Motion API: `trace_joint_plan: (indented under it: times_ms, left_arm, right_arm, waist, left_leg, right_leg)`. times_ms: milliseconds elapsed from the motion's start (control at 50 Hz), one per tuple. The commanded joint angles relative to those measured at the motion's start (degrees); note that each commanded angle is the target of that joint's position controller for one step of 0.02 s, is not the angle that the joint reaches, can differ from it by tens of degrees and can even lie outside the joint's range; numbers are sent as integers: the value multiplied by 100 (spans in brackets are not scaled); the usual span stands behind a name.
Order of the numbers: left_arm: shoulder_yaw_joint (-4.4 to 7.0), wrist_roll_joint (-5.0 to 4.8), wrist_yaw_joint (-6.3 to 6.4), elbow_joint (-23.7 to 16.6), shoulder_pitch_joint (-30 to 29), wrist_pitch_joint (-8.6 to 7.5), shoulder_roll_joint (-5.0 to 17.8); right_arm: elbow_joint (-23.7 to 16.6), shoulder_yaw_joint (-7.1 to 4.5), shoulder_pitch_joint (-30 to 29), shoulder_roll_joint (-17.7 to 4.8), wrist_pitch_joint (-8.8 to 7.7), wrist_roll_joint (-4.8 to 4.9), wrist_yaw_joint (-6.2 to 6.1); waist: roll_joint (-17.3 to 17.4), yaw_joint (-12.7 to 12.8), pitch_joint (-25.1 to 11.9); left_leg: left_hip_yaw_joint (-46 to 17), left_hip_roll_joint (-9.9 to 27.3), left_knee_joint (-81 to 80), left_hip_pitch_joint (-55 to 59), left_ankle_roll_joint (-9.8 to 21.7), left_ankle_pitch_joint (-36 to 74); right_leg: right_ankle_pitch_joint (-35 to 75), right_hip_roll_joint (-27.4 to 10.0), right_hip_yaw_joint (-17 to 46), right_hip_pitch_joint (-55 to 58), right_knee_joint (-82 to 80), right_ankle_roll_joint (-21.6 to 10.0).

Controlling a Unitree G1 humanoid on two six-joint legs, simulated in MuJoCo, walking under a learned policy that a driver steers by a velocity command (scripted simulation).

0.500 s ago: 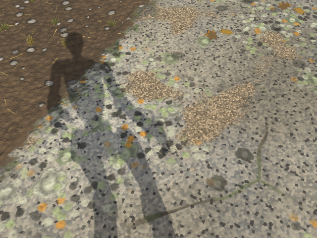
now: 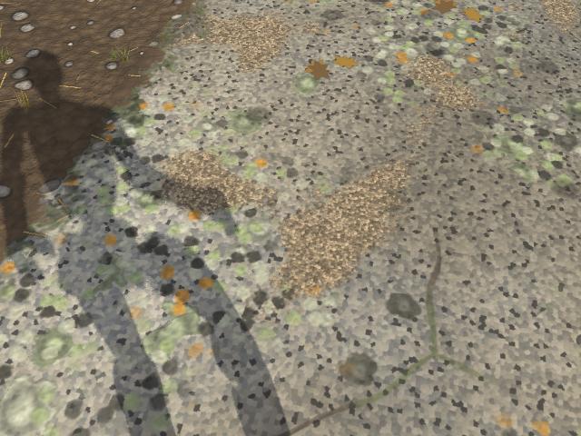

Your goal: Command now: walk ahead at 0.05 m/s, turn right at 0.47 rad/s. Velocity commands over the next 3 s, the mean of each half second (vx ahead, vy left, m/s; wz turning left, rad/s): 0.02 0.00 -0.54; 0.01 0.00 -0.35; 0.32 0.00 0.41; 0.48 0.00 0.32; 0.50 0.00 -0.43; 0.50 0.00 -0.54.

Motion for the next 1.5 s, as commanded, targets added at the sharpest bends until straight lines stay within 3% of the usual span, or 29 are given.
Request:
trace_joint_plan:
  times_ms: [20, 100, 160, 180, 200, 220, 260, 340, 560, 640, 660, 680, 700, 740, 860, 900, 960, 1000, 1020, 1060, 1140, 1220, 1320, 1360, 1380, 1400, 1420, 1440, 1500]
  left_arm:
    - [26, 27, -53, -444, 201, 14, 188]
    - [71, 24, -214, -636, 72, 27, 374]
    - [177, 72, -254, -536, 440, 37, 497]
    - [299, 85, -179, -581, 518, 28, 929]
    - [396, 152, -108, -835, 353, 7, 1564]
    - [342, 341, -154, -849, 543, -124, 1358]
    - [270, 188, -138, -870, -34, -286, 1062]
    - [129, 77, -8, -983, -283, -228, 718]
    - [249, 36, -16, -1123, -294, -68, 937]
    - [235, -89, 4, -1224, -585, 6, 852]
    - [185, -63, 17, -1244, -431, 7, 655]
    - [124, -13, -11, -1268, -19, -26, 385]
    - [257, 31, -2, -1258, -98, -89, 817]
    - [383, 36, 7, -1022, 49, -66, 1048]
    - [77, 64, 17, -1056, -266, -20, 183]
    - [-40, 132, -16, -1040, -362, -50, -67]
    - [83, 79, -26, -817, -42, -96, 265]
    - [154, 140, 37, -822, 336, -118, 694]
    - [274, 173, 47, -712, 421, -88, 1097]
    - [263, 222, 5, -730, 566, -196, 910]
    - [129, 44, 71, -606, 462, -559, 461]
    - [212, 67, 4, -616, 250, -641, 622]
    - [316, -95, -152, -513, 230, -643, 887]
    - [217, -1, -172, -496, 288, -643, 658]
    - [92, 151, -168, -642, 196, -670, 328]
    - [-43, 178, -133, -1144, 136, -792, -61]
    - [61, -84, -167, -1077, -108, -919, 496]
    - [103, -189, -210, -1110, -270, -994, 692]
    - [127, 139, -195, -919, -112, -1009, 598]
  right_arm:
    - [-263, -277, -248, -896, -56, 18, -64]
    - [-95, -363, -149, -1134, 4, 124, -56]
    - [97, -357, -28, -1022, 47, 263, -48]
    - [176, -301, 250, -756, 65, 150, -15]
    - [-151, -229, 16, -602, 65, -57, -25]
    - [-235, -305, -513, -830, 45, 2, -77]
    - [-61, -382, -247, -915, 81, 126, -133]
    - [84, -411, 41, -849, 57, 100, -149]
    - [-17, -334, -168, -785, -111, 196, 38]
    - [112, -384, 332, -836, -214, 200, 126]
    - [126, -456, 472, -1104, -204, 134, 104]
    - [37, -530, 230, -1586, -134, 36, 60]
    - [-6, -489, 291, -1397, -142, -119, 83]
    - [-115, -340, -146, -934, -156, 14, 54]
    - [46, -176, 30, -694, -80, 87, 16]
    - [104, -175, 44, -778, -47, 128, 84]
    - [204, -232, 252, -1107, -3, 280, 130]
    - [235, -126, 445, -877, -114, 208, 167]
    - [143, -51, 448, -547, -177, 206, 184]
    - [-82, -157, -303, -970, -205, 324, 149]
    - [-28, -213, -32, -745, -162, 329, 186]
    - [-105, -92, -110, -498, -204, 272, 376]
    - [-148, -122, 240, -727, -106, 278, 431]
    - [137, -343, 1260, -1088, -78, 308, 362]
    - [292, -539, 2133, -1615, -77, 353, 280]
    - [119, -580, 2231, -2267, -196, 269, 303]
    - [12, -422, 1972, -1737, -336, 252, 352]
    - [-19, -323, 1734, -1438, -414, 208, 361]
    - [-214, -196, 1029, -1109, -397, 118, 303]
  waist:
    - [1042, 0, -808]
    - [1051, -43, -913]
    - [716, 162, -804]
    - [-435, 46, -626]
    - [-1893, -18, -385]
    - [-1205, 427, -725]
    - [-608, 29, -589]
    - [-547, -139, -852]
    - [-753, 68, -736]
    - [-689, -259, -828]
    - [-269, -200, -965]
    - [1308, 220, -882]
    - [1593, -2, -752]
    - [879, 149, -541]
    - [1072, -88, -614]
    - [1323, -179, -628]
    - [1209, -41, -441]
    - [517, 25, -872]
    - [-695, -94, -906]
    - [-1136, 473, -157]
    - [-782, 241, 358]
    - [-636, 217, 88]
    - [-426, -63, 140]
    - [-16, -556, -273]
    - [1086, -932, -606]
    - [2463, -671, -1094]
    - [1385, -780, -912]
    - [1152, -649, -452]
    - [611, -166, -139]
  left_leg:
    - [-727, 1429, -857, 560, 1231, 1374]
    - [-658, 1688, -643, 800, 1140, 1280]
    - [-203, 1380, 174, 356, 487, 193]
    - [392, 847, 1398, -433, -71, -841]
    - [473, -106, 2878, -2009, -601, -2953]
    - [-523, -177, 3854, -2060, -528, -3109]
    - [-801, -2, 4044, -2148, -377, -2072]
    - [-801, -159, 3999, -1712, -528, -1221]
    - [-973, -442, 1428, -634, -574, -1331]
    - [-857, -396, -409, 520, -335, -159]
    - [-1324, 294, -599, 1239, -84, 353]
    - [-2600, 1474, -639, 1695, 626, 1619]
    - [-3366, 2142, -759, 1310, 1453, 2059]
    - [-2467, 1624, -636, 1045, 1265, 1614]
    - [-1472, 953, -491, 1334, 1107, 1836]
    - [-1427, 823, -477, 1113, 1045, 1743]
    - [-1741, 777, -282, 844, 947, 1725]
    - [-1696, 509, -53, -27, 356, 26]
    - [-778, -274, 567, -631, 25, -1418]
    - [-390, -251, 2316, -1497, -136, -2194]
    - [-893, 218, 3239, -2637, -19, -1661]
    - [-381, 284, 2204, -1527, -126, -845]
    - [95, 64, 1262, -184, 109, -673]
    - [248, -349, 1042, 1320, 381, -779]
    - [-1113, 322, 392, 2326, 783, -1172]
    - [-4945, 1640, -1142, 3106, 1896, -2971]
    - [-5215, 1901, -1621, 2977, 1910, -3494]
    - [-4597, 1809, -1507, 2570, 1758, -3162]
    - [-2977, 1056, -1383, 1375, 1319, -1237]
  right_leg:
    - [438, -206, -46, 389, -686, -33]
    - [650, -160, -258, 870, -1613, -293]
    - [1596, 110, -362, 1845, -3021, -732]
    - [2795, -578, 777, 2337, -3768, -1096]
    - [4020, -1994, 2851, 2549, -4084, -2184]
    - [3669, -2049, 2984, 2275, -4220, -2605]
    - [3018, -1411, 2102, 2207, -4111, -1990]
    - [3537, -1010, 1693, 2155, -3977, -1772]
    - [3004, -810, 2727, 2038, -3737, -1845]
    - [2940, -421, 2860, 1832, -3313, -1460]
    - [1902, -119, 2555, 1296, -2835, -1157]
    - [-253, 812, 1430, 241, -1704, -764]
    - [-1274, 902, 1022, -261, -393, -457]
    - [-610, 597, 1024, -269, 697, -213]
    - [19, 356, 643, 252, -641, 82]
    - [-78, 198, 237, 1073, -1959, 94]
    - [1472, 416, -33, 1984, -3965, -88]
    - [2310, -397, 675, 3352, -3971, -508]
    - [1128, -860, 1076, 3273, -3773, -1022]
    - [-1401, -1645, 2363, 2546, -4870, -1763]
    - [-445, -1649, 1855, 2991, -5156, -1578]
    - [850, -1311, 589, 2489, -5131, -1395]
    - [409, -1476, 85, 1755, -4683, -1321]
    - [1518, -1150, -490, 1174, -3132, -1030]
    - [1463, -651, -1039, 274, -917, -586]
    - [-872, 434, -292, -1576, 969, -267]
    - [-534, 104, 504, -2104, 1548, -417]
    - [5, -134, 457, -2285, 1478, -621]
    - [1160, -538, 465, -1295, 378, -638]
Next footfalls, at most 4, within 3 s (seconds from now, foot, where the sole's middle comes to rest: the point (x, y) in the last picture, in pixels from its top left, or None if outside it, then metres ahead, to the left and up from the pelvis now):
0.18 right None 0.05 -0.14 -0.78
0.66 left None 0.12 0.07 -0.78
1.00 right None -0.02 -0.16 -0.78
1.36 left None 0.23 0.06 -0.78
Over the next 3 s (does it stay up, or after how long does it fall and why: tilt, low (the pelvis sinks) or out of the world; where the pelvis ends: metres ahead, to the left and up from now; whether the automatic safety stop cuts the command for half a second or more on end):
stays up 0.97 -0.19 0.00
